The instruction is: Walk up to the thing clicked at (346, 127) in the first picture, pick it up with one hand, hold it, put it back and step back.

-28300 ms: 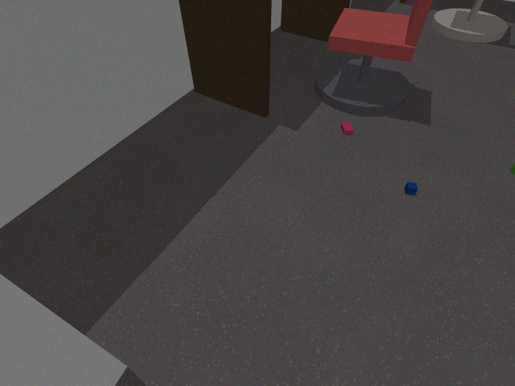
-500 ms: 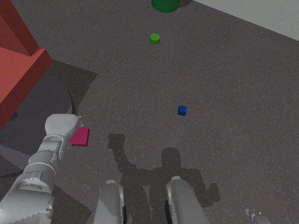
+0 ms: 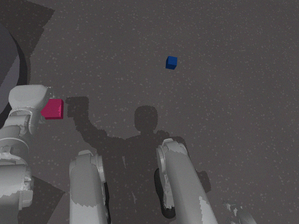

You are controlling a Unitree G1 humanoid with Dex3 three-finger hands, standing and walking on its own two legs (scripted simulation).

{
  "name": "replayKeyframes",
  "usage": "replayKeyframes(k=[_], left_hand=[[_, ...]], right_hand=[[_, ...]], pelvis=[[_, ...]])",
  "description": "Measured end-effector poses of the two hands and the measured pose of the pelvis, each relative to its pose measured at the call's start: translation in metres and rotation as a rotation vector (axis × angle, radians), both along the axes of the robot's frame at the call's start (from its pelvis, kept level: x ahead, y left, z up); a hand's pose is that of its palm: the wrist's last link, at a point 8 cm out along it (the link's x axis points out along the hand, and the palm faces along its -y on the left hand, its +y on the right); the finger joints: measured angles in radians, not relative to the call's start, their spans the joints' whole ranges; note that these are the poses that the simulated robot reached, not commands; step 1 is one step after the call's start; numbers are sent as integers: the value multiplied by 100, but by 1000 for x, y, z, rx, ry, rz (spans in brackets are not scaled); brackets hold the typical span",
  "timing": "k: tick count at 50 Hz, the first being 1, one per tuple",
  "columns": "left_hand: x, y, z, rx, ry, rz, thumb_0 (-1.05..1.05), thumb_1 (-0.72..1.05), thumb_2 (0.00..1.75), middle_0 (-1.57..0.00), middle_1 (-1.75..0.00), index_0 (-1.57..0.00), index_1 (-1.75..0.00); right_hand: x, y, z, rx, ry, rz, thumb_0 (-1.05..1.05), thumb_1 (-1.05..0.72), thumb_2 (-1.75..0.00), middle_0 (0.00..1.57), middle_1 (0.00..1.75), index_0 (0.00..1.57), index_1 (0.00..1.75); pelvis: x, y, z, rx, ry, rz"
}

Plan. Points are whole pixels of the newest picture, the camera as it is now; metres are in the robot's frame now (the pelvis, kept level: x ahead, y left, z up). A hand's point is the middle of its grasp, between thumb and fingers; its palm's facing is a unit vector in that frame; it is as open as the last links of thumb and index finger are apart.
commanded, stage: crouch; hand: left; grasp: from above
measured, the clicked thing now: (47, 109) +0.46 +0.25 -0.20
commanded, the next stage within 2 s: lower in 0.80 s
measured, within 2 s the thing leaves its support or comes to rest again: neither
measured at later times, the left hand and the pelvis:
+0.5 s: hand (45, 111) +0.46 +0.27 -0.24, palm faces -0.44 -0.01 -0.90, open 8.3 cm; pelvis -0.01 +0.00 -0.08, yaw -3 degrees
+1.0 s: hand (48, 111) +0.47 +0.27 -0.29, palm faces -0.46 -0.01 -0.89, open 8.2 cm; pelvis -0.01 +0.00 -0.12, yaw -5 degrees
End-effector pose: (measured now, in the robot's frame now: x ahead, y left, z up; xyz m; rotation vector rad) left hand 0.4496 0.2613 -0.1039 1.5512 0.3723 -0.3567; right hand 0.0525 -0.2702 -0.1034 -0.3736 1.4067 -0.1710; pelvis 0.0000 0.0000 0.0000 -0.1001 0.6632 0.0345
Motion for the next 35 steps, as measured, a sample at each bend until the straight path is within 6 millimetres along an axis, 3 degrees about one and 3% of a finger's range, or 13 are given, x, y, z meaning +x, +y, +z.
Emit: replayKeyframes(k=[12, 26, 35], left_hand=[[15, 8, -37, 11, -3, 39, -2, 25, 21, -88, -24, -93, -22], [18, 7, -79, -15, -6, -2, -2, 28, 18, -86, -26, -92, -23], [21, 10, -100, 4, 0, 15, -2, 29, 15, -86, -25, -92, -23]], right_hand=[[9, -14, -38, 24, 17, 39, 0, -91, -90, 20, 30, 20, 30], [-25, -10, -69, 7, 75, 8, 0, -91, -90, 20, 30, 20, 30], [-36, -1, -90, 22, 80, 19, 0, -91, -90, 20, 30, 20, 30]], pelvis=[[1, -6, -38, -9, -16, -26], [-8, -3, -82, -28, -53, -39], [-12, -1, -102, -34, -73, -45]])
